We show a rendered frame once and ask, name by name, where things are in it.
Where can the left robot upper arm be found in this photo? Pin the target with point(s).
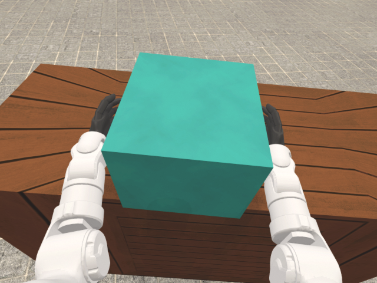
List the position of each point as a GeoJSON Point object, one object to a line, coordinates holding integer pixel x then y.
{"type": "Point", "coordinates": [73, 257]}

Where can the carton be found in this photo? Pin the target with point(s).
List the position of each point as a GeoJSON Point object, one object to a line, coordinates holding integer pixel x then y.
{"type": "Point", "coordinates": [188, 137]}

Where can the left robot forearm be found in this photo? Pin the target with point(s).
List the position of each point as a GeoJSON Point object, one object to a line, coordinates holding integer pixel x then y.
{"type": "Point", "coordinates": [80, 206]}

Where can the pedestal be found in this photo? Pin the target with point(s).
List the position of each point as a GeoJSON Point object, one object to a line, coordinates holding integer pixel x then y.
{"type": "Point", "coordinates": [331, 134]}

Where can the right robot hand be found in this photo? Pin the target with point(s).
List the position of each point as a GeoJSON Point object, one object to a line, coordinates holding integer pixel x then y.
{"type": "Point", "coordinates": [273, 125]}

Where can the left robot hand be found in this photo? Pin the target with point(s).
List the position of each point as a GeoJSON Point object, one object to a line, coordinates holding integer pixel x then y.
{"type": "Point", "coordinates": [103, 118]}

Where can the right robot forearm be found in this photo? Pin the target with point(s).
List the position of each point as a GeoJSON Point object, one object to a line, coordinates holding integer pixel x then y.
{"type": "Point", "coordinates": [290, 218]}

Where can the right robot upper arm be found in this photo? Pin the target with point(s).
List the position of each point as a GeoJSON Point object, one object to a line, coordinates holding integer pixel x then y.
{"type": "Point", "coordinates": [298, 263]}

